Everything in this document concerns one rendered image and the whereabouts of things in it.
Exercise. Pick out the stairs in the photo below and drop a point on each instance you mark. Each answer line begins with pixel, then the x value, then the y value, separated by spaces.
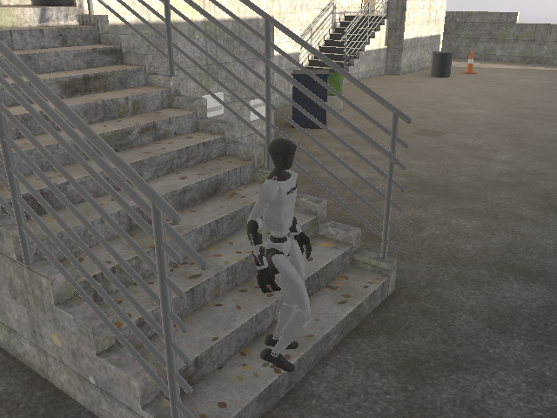
pixel 227 314
pixel 333 49

